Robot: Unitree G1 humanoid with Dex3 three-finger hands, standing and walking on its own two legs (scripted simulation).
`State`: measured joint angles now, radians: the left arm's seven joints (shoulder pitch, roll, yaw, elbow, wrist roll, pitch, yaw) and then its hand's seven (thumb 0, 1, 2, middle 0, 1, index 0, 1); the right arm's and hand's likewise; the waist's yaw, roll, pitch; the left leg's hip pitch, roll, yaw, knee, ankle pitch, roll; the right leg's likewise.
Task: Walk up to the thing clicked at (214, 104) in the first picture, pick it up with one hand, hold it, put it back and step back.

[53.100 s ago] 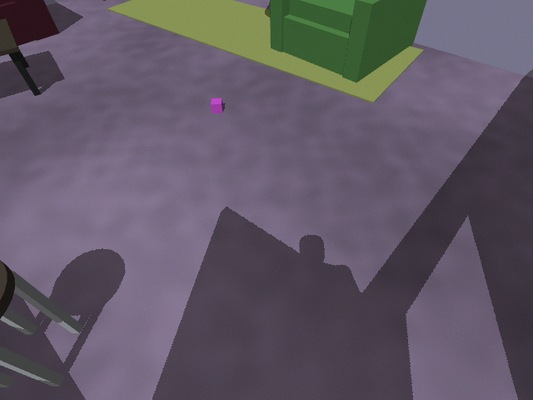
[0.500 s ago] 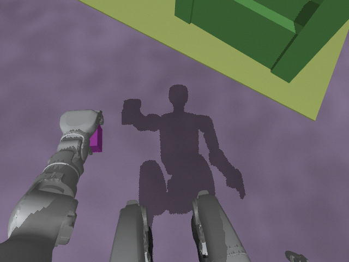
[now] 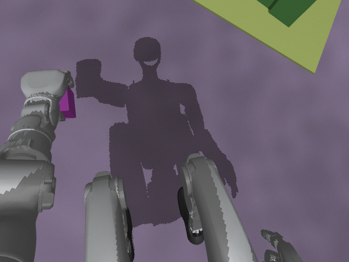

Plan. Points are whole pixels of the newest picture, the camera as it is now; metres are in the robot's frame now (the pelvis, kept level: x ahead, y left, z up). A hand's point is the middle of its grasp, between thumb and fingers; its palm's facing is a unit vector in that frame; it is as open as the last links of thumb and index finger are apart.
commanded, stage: crouch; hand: left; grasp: from above
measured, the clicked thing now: (56, 102) +0.51 +0.23 -0.18
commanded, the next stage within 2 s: lower in 0.90 s
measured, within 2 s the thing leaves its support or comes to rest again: neither
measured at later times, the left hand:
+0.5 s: hand (67, 101) +0.52 +0.21 -0.23, palm faces -0.46 -0.02 -0.89, open 9.9 cm
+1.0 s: hand (68, 99) +0.54 +0.22 -0.26, palm faces -0.45 -0.01 -0.89, open 9.9 cm
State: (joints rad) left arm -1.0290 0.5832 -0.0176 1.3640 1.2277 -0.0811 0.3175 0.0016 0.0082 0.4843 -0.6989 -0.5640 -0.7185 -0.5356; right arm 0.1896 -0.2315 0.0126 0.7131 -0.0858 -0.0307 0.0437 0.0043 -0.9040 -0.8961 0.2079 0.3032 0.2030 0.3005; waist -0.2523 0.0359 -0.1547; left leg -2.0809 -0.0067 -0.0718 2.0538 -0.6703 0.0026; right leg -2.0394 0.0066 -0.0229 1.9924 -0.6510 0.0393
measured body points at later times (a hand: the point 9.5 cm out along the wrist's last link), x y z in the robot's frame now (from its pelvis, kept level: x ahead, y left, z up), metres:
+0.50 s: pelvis -0.01 +0.00 -0.07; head +0.25 +0.04 +0.30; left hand +0.54 +0.21 -0.18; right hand -0.01 -0.28 -0.16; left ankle +0.07 +0.12 -0.40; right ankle +0.09 -0.13 -0.40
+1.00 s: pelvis -0.01 +0.00 -0.10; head +0.26 +0.05 +0.26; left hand +0.56 +0.22 -0.21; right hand -0.02 -0.26 -0.19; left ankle +0.07 +0.12 -0.40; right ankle +0.09 -0.13 -0.40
